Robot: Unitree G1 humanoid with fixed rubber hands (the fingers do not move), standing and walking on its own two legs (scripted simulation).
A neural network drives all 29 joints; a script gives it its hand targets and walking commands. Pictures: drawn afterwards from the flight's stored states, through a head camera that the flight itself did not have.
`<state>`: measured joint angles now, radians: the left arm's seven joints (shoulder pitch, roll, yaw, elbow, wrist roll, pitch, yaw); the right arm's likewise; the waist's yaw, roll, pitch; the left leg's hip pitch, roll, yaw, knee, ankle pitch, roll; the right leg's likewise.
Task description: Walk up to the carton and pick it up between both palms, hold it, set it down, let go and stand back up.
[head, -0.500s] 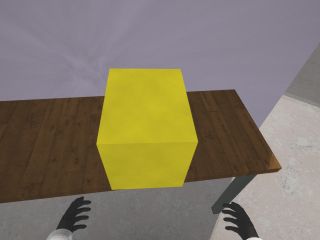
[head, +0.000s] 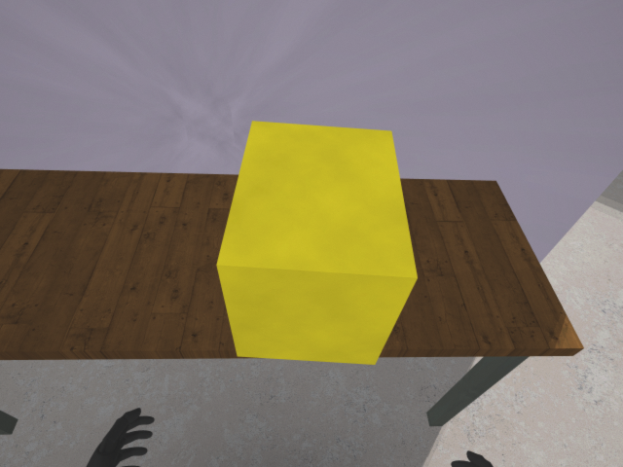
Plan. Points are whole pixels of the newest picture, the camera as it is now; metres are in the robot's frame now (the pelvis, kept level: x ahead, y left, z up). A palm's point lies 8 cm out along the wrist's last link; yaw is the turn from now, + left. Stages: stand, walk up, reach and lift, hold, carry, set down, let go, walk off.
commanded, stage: stand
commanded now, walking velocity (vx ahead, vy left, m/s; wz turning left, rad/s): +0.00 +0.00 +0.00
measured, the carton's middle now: (314, 244) +0.44 +0.00 +0.00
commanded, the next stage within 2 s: none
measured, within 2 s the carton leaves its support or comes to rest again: neither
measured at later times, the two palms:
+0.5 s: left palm out of the picture +0.02 +0.27 -0.12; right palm out of the picture +0.10 -0.22 -0.11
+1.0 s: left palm out of the picture +0.00 +0.25 -0.14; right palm out of the picture +0.10 -0.24 -0.12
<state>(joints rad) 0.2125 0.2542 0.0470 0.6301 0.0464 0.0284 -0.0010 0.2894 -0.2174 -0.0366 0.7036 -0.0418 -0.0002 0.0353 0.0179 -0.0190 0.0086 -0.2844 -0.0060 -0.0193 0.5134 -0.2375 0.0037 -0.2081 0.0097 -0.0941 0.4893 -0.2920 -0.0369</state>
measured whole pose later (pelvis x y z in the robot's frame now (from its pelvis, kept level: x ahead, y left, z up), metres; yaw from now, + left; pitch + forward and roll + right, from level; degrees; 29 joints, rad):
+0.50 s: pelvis -0.01 +0.01 +0.00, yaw +5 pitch +2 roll -1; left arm 0.33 0.23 0.05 0.78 0.03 0.02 0.01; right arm 0.31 -0.20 -0.03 0.74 -0.03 0.00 0.01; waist 0.03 -0.01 -0.02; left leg -0.33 -0.06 -0.10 0.51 -0.21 0.02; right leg -0.22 -0.04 -0.17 0.49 -0.30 -0.02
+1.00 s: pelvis +0.01 +0.00 +0.00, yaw +7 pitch -1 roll -1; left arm 0.32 0.21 0.06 0.90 0.02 0.02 0.03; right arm 0.33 -0.19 -0.05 0.82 -0.03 0.01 -0.03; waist 0.02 -0.02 -0.01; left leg -0.28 -0.06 -0.13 0.54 -0.24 0.01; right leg -0.15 -0.03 -0.20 0.50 -0.34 -0.03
